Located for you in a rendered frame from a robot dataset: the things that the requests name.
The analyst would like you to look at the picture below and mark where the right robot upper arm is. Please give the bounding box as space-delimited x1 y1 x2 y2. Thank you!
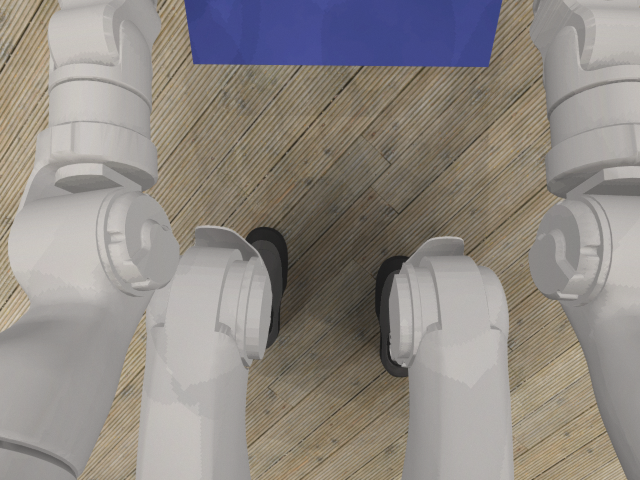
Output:
528 194 640 480

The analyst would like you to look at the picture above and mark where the robot right forearm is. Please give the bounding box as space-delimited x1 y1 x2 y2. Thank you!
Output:
529 0 640 199

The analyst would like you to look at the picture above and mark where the left robot thigh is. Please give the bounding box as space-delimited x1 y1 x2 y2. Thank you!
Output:
135 246 272 480

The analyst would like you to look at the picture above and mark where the carton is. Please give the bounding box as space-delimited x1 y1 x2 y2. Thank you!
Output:
184 0 502 67

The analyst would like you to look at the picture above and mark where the robot left forearm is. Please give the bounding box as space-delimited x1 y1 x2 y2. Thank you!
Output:
8 0 161 276

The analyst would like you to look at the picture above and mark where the robot left foot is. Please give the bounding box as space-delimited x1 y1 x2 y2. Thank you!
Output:
245 227 288 349

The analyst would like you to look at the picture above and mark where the left robot upper arm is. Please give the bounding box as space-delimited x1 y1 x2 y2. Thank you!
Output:
0 187 180 480

